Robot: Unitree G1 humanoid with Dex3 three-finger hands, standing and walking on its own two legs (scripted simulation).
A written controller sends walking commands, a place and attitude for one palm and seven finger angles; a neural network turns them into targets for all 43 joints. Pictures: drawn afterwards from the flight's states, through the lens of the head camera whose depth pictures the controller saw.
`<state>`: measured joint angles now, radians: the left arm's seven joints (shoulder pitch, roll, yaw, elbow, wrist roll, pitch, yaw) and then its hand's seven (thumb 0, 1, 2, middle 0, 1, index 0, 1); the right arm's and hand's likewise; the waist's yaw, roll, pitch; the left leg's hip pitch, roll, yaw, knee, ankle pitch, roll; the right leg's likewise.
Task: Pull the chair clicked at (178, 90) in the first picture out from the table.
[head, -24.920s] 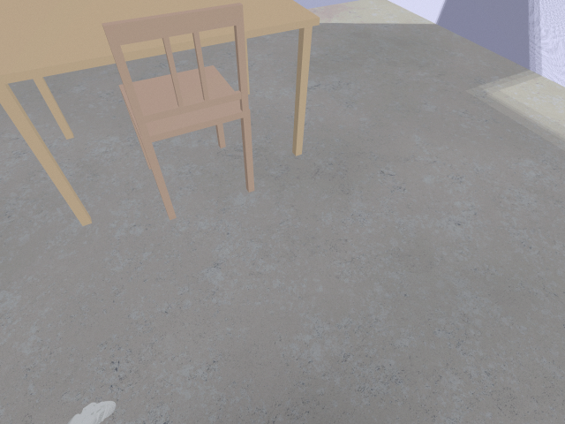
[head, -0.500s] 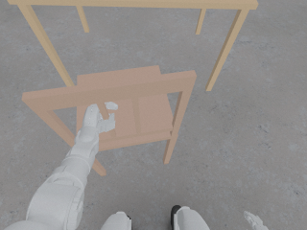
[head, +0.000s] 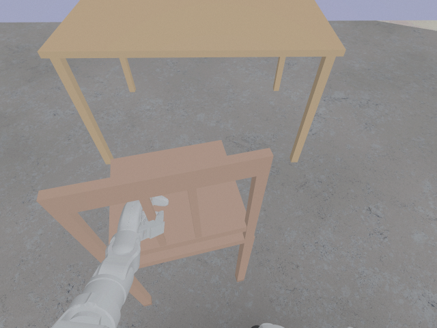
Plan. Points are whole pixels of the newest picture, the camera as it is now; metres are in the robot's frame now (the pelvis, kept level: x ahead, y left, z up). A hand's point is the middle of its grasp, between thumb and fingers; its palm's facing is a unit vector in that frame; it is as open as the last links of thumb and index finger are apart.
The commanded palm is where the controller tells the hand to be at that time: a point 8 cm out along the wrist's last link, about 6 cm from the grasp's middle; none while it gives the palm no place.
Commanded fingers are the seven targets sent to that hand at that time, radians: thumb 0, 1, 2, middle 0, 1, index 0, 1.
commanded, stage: stop walking, hand still on the chair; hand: left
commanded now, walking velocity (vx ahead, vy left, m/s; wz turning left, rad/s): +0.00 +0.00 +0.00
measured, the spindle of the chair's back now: (154, 222) +0.35 +0.16 -0.09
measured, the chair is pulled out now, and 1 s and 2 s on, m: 0.58 0.59 0.59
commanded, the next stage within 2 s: open the thumb and straighten the fingers in 0.64 s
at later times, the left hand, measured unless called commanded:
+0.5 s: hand (158, 223) +0.33 +0.14 -0.05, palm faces -0.01 -0.98 -0.20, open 5.2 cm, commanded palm +0.31 +0.19 -0.03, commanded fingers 0.00 0.90 0.90 -0.50 -1.45 -0.50 -1.45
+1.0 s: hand (153, 221) +0.33 +0.15 -0.04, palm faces -0.01 -0.98 -0.19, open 8.2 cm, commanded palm +0.31 +0.20 -0.02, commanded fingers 0.00 -0.55 0.20 -0.40 -1.16 -0.40 -1.16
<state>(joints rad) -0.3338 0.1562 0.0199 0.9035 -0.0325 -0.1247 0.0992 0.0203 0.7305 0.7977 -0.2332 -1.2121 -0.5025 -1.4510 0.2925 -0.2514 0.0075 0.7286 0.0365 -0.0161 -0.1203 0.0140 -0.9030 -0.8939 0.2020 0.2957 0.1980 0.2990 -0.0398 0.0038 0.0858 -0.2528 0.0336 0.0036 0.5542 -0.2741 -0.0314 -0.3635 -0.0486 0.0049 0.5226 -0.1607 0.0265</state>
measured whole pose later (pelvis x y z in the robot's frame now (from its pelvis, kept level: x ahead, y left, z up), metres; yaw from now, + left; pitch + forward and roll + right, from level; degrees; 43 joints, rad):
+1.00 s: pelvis +0.05 +0.01 +0.00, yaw +1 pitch +5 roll +0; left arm -0.01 0.19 -0.02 0.47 -0.03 -0.04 0.05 0.01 0.21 0.57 -0.38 -1.35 -0.50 -1.44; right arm 0.26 -0.26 -0.01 0.64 0.05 -0.06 -0.05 0.02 -0.90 -0.89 0.20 0.30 0.20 0.30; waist -0.06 0.02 -0.02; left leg -0.33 0.03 -0.01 0.60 -0.36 -0.03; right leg -0.44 -0.05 -0.01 0.58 -0.22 0.04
